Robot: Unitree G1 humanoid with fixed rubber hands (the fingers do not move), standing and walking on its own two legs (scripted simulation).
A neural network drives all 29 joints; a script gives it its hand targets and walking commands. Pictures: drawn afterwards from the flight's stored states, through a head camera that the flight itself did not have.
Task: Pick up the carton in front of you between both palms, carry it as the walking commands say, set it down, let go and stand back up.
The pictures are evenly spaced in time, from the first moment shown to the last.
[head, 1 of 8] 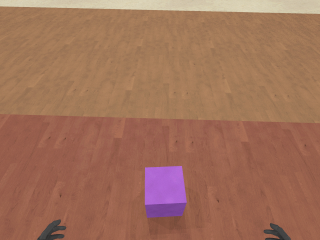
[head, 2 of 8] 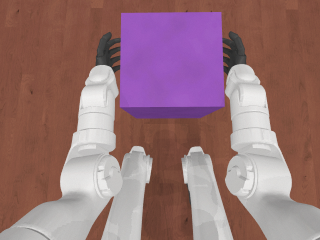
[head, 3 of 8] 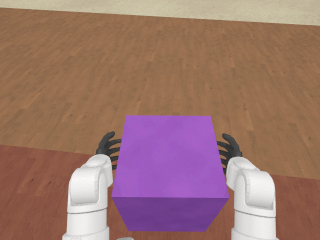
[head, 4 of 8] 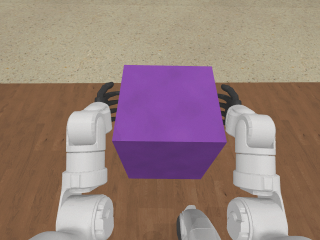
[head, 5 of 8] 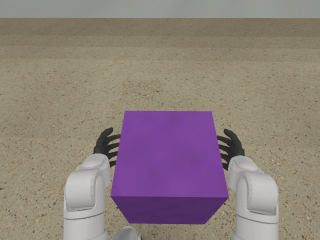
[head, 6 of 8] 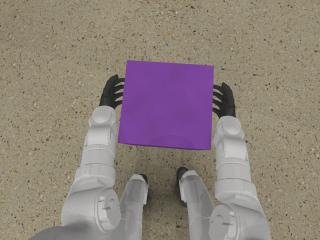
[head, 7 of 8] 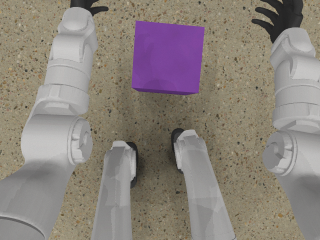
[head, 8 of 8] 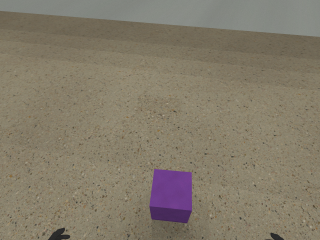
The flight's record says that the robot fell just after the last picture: no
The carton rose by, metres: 0.69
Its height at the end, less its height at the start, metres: -0.22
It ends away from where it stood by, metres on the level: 5.04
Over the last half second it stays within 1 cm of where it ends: yes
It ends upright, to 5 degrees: yes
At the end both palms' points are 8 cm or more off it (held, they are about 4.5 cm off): yes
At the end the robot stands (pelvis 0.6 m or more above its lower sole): yes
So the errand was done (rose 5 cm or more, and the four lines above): yes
